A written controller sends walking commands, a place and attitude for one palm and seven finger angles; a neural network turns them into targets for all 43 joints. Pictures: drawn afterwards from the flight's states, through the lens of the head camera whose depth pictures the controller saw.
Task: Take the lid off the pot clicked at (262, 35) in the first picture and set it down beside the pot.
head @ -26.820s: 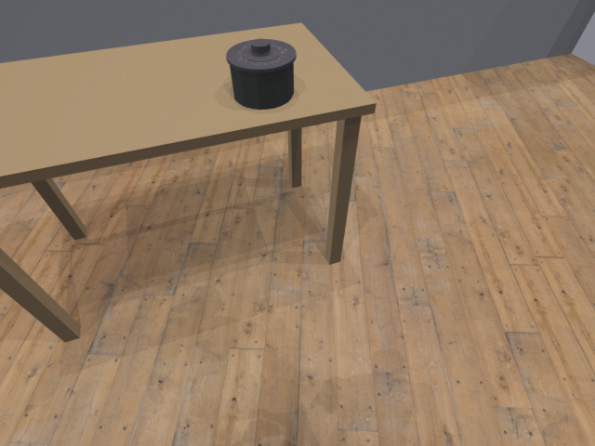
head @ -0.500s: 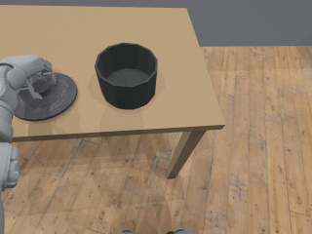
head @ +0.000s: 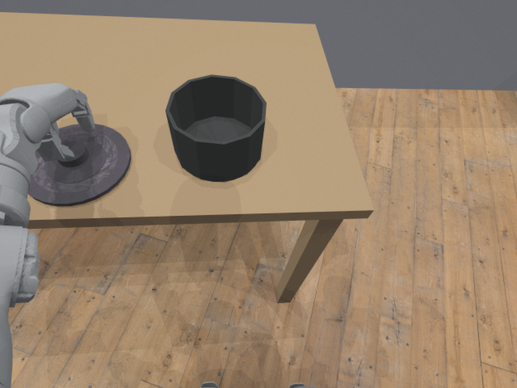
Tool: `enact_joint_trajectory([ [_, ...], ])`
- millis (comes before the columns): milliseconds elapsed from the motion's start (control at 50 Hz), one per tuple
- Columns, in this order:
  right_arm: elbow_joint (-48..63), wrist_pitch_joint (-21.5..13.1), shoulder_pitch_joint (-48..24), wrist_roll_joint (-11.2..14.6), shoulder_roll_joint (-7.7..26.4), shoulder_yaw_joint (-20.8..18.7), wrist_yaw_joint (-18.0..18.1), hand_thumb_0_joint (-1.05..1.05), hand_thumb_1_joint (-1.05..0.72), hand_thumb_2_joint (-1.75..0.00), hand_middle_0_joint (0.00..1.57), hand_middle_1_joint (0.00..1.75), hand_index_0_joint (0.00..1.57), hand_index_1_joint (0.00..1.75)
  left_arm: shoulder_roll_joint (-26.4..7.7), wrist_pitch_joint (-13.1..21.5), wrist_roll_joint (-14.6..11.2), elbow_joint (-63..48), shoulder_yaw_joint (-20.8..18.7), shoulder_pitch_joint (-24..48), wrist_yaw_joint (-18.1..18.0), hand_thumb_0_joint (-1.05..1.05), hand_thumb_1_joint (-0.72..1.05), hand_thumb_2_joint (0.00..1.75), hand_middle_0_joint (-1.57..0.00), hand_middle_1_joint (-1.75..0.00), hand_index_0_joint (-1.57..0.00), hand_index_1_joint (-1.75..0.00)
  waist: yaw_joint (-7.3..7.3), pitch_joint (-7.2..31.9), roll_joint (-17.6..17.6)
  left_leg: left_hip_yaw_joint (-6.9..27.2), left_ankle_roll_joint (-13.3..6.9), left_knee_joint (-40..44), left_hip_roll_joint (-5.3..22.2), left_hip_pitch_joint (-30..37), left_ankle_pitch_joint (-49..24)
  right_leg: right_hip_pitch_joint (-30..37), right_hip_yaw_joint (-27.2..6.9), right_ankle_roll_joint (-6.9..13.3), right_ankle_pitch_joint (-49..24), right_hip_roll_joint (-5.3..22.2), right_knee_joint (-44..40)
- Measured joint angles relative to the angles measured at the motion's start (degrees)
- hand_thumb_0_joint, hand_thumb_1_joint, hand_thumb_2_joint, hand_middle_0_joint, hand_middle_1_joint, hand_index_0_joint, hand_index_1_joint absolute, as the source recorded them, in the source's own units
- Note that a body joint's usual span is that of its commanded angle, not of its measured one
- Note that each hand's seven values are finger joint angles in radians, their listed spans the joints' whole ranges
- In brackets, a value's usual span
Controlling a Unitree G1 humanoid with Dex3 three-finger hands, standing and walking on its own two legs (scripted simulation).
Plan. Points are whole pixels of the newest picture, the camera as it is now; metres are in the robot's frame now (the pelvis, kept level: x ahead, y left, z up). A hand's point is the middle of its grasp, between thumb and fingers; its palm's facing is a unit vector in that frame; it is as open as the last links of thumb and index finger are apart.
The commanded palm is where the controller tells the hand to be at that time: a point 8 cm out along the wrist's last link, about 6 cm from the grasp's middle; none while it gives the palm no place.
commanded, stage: open the fingers wide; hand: left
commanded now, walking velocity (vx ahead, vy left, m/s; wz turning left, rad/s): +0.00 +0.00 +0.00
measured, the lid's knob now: (71, 153) +0.49 +0.29 +0.03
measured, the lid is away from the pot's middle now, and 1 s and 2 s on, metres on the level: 0.25 0.25 0.25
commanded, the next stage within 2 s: raise the empty hand in 0.50 s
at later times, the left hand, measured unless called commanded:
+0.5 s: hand (60, 140) +0.48 +0.29 +0.08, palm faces -0.43 -0.10 -0.90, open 10.9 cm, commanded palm +0.51 +0.28 +0.13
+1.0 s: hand (48, 116) +0.49 +0.29 +0.12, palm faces -0.37 -0.09 -0.92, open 11.0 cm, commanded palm +0.51 +0.28 +0.18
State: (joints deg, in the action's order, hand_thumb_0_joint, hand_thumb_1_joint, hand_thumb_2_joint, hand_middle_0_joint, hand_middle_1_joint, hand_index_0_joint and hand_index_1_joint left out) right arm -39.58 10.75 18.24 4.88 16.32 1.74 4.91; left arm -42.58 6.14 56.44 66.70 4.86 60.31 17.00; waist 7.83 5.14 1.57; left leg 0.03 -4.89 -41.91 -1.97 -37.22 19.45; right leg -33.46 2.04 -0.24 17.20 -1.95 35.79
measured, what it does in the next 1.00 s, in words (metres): stands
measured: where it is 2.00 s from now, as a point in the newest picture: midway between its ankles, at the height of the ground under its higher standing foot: outside the picture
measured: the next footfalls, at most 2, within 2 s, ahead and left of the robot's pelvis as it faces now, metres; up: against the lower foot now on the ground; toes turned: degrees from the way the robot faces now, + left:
none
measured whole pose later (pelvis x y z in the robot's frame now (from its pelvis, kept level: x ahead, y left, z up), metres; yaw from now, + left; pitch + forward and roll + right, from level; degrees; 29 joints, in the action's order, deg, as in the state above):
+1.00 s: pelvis +0.01 +0.01 +0.00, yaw +0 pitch +15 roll -4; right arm -39.0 12.9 18.5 5.1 15.6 1.4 4.4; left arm -43.1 4.2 56.1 63.2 4.9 61.6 20.1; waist 7.4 5.6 2.6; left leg -0.1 -5.2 -40.2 -2.2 -35.3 19.5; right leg -31.3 1.7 -0.6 16.9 -1.8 33.5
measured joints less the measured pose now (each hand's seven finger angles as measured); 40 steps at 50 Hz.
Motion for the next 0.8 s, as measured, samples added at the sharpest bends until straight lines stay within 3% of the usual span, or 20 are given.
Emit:
enact_joint_trajectory([
  [100, 0.4, 0.7, 0.4, -0.2, 0.4, -0.5, -0.6, 0.01, -0.90, -0.90, 0.20, 0.30, 0.21, 0.30, -0.3, -1.2, 0.8, -0.8, 0.3, -0.5, 0.4, 0.00, 0.21, 0.73, -0.52, -0.94, -0.49, -0.94, -0.13, -0.3, 0.5, -0.3, 0.0, -0.4, 0.2, -0.8, 0.1, -0.9, -0.3, 0.0, 0.0, -0.1, 0.4],
  [380, -0.1, 1.5, 1.2, 0.0, -0.5, -0.1, -0.2, 0.01, -0.90, -0.90, 0.20, 0.30, 0.21, 0.30, -0.6, -0.1, 0.8, -1.1, -1.2, -1.1, 1.3, 0.00, 0.01, 0.71, -0.40, -0.84, -0.40, -0.84, 0.25, -0.2, 0.6, -0.4, 0.1, -0.5, 0.4, -1.0, 0.4, -1.1, -0.5, 0.0, 0.2, -0.4, 0.4],
  [800, 0.2, 1.8, 0.9, 0.0, -0.6, -0.4, -0.3, 0.01, -0.90, -0.90, 0.20, 0.30, 0.21, 0.30, -1.1, -0.6, 0.4, -1.6, -1.3, -0.2, 1.0, 0.00, -0.04, 0.72, -0.39, -0.81, -0.39, -0.81, 0.20, 0.7, 0.6, -0.4, -0.1, 0.2, 0.3, -0.1, 0.7, 0.0, -0.6, -0.2, 0.2, -0.3, -0.8],
])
